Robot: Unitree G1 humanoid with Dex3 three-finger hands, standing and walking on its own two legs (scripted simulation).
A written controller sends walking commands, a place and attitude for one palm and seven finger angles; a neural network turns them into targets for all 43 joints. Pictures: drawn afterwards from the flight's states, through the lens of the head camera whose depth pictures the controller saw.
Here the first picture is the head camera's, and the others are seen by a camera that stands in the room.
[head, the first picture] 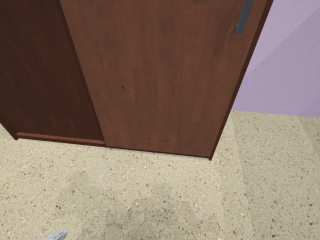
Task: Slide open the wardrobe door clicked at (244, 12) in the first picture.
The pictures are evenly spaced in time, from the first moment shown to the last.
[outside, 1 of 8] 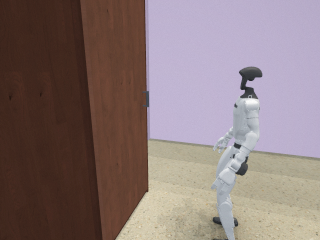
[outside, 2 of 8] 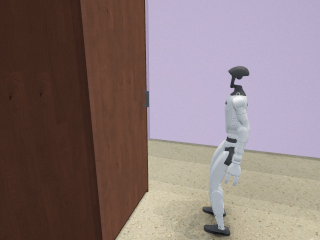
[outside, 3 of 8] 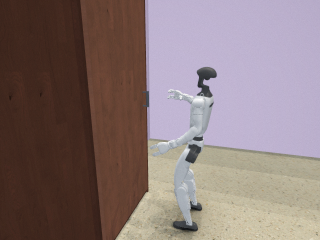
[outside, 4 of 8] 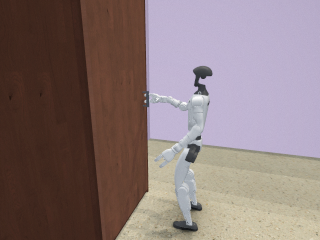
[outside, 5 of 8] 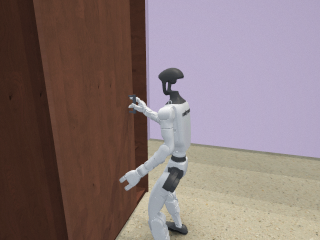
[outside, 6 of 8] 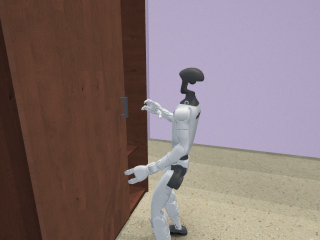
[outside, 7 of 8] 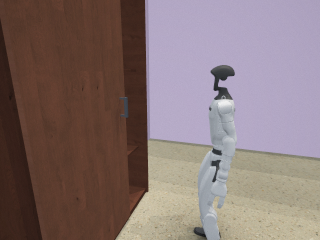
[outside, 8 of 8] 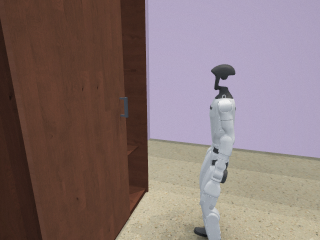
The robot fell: no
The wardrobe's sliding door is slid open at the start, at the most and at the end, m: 0.00 0.41 0.41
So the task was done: yes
